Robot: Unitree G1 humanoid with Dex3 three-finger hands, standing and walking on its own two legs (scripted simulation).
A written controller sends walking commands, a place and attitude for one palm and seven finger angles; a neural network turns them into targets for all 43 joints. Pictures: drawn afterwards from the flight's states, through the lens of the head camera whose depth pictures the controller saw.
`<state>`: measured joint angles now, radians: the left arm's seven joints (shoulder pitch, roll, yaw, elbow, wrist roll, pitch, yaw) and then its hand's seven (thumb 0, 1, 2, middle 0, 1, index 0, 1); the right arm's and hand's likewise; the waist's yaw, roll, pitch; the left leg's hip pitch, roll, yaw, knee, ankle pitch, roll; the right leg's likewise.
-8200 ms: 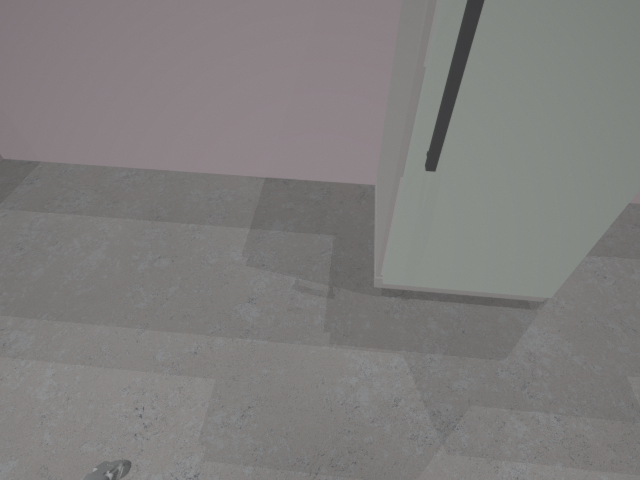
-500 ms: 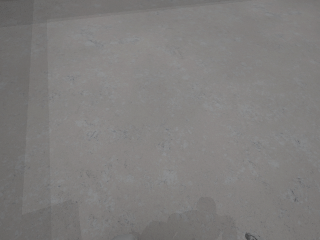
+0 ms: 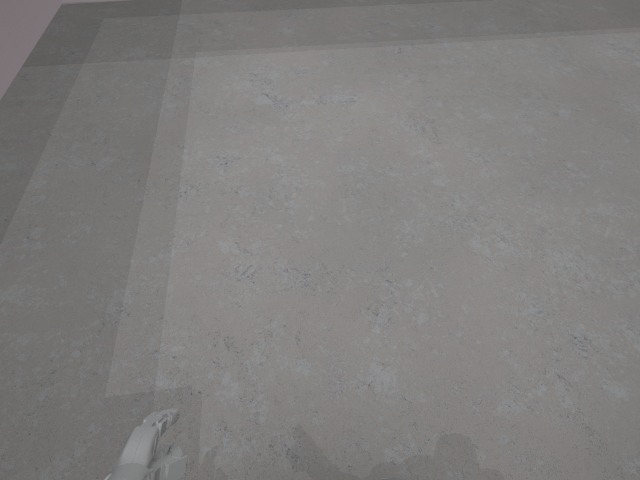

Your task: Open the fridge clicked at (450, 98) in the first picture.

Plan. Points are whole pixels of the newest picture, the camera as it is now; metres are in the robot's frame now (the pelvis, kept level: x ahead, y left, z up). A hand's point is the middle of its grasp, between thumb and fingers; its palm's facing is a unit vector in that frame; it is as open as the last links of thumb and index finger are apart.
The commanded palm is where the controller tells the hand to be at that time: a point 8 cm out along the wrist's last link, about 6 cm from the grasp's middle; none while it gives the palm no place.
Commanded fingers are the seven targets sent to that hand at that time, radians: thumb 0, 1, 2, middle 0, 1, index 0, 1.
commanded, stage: turn to face it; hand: left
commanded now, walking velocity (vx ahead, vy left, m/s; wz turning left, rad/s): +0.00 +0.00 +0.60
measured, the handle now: out of the picture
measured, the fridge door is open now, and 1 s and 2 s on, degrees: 0 0 0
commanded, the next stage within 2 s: none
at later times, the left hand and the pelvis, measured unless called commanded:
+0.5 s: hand out of the picture -0.06 +0.21 -0.18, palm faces +0.36 -0.90 -0.26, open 7.4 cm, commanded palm none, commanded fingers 0.00 0.90 0.90 -0.20 -0.30 -0.20 -0.30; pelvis -0.01 +0.00 -0.01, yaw +20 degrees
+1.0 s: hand out of the picture -0.04 +0.30 -0.15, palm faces +0.58 -0.78 -0.23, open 7.4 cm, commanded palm none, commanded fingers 0.00 0.90 0.90 -0.20 -0.30 -0.20 -0.30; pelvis -0.03 +0.05 +0.01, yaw +36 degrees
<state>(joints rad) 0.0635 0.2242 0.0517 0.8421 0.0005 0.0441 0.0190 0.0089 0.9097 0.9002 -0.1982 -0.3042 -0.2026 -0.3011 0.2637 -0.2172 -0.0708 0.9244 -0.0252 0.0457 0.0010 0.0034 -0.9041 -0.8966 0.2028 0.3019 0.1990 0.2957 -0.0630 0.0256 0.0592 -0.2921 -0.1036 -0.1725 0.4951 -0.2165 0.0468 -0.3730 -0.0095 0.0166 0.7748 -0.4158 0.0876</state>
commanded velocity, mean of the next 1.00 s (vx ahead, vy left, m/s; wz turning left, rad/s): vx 0.00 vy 0.00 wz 0.60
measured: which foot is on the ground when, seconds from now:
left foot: down 0.00-0.06, up 0.08-0.52, down 0.54-1.00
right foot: up 0.00-0.04, down 0.06-0.54, up 0.56-1.00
